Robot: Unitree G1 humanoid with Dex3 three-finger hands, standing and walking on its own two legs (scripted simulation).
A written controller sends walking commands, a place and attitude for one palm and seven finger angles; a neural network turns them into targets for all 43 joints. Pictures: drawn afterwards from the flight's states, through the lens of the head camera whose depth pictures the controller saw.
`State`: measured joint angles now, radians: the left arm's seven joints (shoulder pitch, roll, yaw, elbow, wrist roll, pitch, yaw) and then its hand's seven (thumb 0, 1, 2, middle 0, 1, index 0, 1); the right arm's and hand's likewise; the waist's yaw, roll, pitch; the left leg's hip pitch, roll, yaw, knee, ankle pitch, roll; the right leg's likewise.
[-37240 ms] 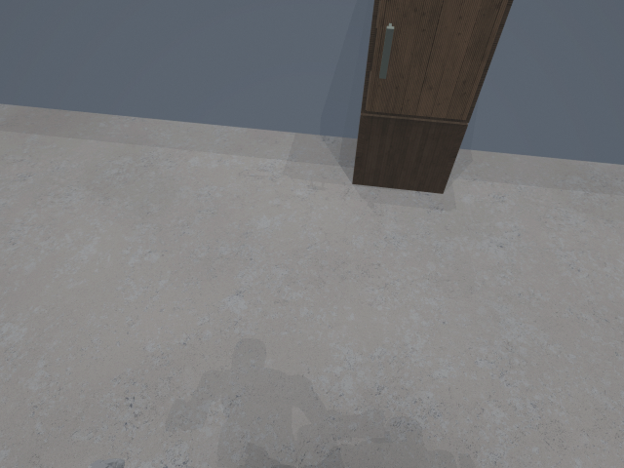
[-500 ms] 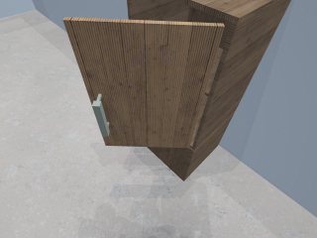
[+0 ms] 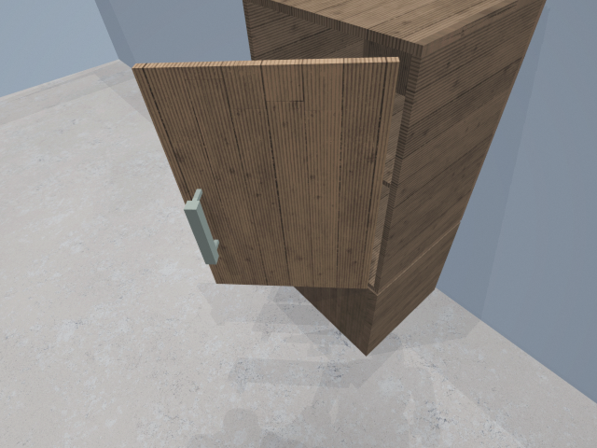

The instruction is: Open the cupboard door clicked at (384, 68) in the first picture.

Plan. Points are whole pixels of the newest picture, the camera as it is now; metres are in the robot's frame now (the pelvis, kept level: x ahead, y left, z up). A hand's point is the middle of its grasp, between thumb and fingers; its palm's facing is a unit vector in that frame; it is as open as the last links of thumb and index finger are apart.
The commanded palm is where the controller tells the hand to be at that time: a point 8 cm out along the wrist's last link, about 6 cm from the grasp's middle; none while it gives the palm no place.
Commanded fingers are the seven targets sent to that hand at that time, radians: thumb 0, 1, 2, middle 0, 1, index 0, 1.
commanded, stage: come to a stop and stand still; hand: left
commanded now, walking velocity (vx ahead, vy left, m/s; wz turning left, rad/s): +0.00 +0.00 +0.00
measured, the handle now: (205, 227) +0.55 +0.26 -0.08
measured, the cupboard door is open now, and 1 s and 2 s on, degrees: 45 45 45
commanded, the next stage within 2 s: look again from close up in 0.62 s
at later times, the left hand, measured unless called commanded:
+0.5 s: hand out of the picture +0.09 +0.14 -0.15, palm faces +0.03 -0.97 -0.23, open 7.4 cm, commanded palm none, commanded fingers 0.00 0.90 0.90 -0.20 -0.30 -0.20 -0.30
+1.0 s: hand out of the picture +0.01 +0.15 -0.16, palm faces +0.07 -0.97 -0.21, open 7.4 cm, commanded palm none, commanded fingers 0.00 0.90 0.90 -0.20 -0.30 -0.20 -0.30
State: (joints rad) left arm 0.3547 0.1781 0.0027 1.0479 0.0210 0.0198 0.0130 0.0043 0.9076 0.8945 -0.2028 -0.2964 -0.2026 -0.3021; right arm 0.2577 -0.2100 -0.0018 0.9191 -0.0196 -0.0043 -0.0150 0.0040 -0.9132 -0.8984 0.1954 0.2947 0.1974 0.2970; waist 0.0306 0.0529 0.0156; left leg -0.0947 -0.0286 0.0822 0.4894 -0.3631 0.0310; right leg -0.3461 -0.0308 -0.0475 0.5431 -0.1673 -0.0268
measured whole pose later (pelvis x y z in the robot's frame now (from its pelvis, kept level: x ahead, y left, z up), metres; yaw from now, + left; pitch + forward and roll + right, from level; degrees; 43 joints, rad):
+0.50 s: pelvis +0.02 -0.04 +0.01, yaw +2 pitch -1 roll +1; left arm 0.14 0.15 0.00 1.09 0.01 -0.03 0.02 0.00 0.90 0.89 -0.20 -0.30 -0.20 -0.30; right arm 0.36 -0.16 0.01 1.12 -0.02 -0.02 -0.03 0.00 -0.91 -0.90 0.19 0.29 0.20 0.30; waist -0.02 0.04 0.06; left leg -0.05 0.02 0.03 0.39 -0.32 -0.03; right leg -0.29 0.01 -0.11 0.45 -0.16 -0.08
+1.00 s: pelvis +0.02 -0.03 +0.01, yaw +2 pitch -1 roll +0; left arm 0.25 0.15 0.01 1.14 0.01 -0.01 0.02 0.00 0.91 0.89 -0.20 -0.30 -0.20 -0.30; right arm 0.34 -0.15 0.01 1.12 -0.02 -0.02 -0.03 0.00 -0.91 -0.90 0.19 0.29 0.20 0.30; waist 0.01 0.02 0.05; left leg -0.05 0.03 0.03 0.39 -0.32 -0.02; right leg -0.27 0.02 -0.11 0.42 -0.13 -0.07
